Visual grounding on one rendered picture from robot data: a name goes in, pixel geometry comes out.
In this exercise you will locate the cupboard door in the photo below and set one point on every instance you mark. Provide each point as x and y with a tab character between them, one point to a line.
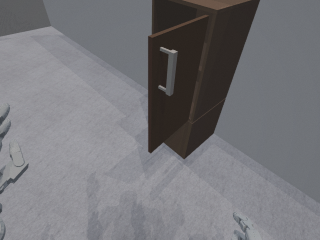
166	114

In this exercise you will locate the robot right hand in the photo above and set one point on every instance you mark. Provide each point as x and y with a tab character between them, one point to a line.
247	227

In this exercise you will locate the robot left hand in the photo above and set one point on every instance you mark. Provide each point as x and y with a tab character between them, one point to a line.
13	170

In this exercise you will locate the handle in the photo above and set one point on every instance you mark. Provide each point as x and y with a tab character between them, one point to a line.
171	71

